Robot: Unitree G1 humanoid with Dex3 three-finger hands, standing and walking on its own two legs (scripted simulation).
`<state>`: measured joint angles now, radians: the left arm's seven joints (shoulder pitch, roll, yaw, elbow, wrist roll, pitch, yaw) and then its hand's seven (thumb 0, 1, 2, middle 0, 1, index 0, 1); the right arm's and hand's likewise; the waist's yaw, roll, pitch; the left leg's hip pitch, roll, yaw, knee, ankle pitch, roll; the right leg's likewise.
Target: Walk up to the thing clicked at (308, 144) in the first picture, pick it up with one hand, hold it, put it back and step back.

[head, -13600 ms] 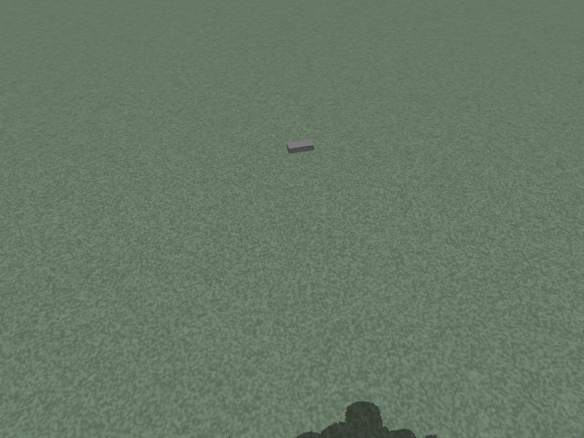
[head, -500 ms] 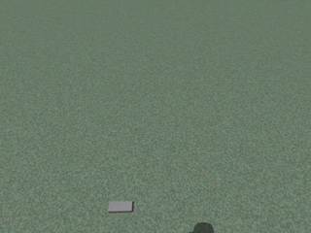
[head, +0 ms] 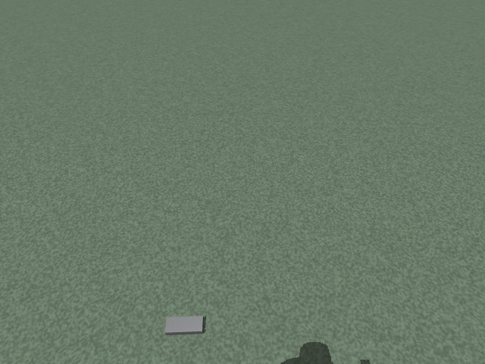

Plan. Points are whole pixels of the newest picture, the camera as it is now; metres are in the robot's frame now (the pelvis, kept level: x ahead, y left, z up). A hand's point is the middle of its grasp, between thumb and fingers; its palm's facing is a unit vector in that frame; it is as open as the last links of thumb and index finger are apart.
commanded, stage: walk up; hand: left
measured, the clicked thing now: (184, 325) +0.40 +0.23 -0.76
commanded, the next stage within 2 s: none
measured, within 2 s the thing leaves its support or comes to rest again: neither
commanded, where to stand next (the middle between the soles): +0.02 +0.00 m, yaw +0 degrees
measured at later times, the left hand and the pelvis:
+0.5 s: hand out of the picture +0.02 +0.33 -0.16, palm faces -0.05 -0.87 -0.49, open 7.4 cm; pelvis -0.06 +0.03 -0.02, yaw +0 degrees
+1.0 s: hand out of the picture +0.07 +0.26 -0.19, palm faces -0.06 -0.94 -0.34, open 7.4 cm; pelvis -0.03 -0.01 -0.04, yaw -3 degrees
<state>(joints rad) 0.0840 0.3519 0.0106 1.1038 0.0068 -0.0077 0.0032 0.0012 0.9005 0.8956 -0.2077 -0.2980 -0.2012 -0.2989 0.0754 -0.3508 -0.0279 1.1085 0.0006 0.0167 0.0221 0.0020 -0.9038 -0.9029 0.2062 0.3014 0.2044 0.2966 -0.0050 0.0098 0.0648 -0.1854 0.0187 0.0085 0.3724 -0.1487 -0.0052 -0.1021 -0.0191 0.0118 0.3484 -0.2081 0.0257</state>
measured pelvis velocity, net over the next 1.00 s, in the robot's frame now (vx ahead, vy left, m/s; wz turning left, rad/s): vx -0.03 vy -0.01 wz -0.05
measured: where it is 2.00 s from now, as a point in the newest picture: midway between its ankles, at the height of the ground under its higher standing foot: outside the picture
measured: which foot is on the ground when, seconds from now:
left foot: down 0.00-0.32, up 0.34-0.52, down 0.54-1.00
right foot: down 0.00-0.56, up 0.58-0.96, down 0.98-1.00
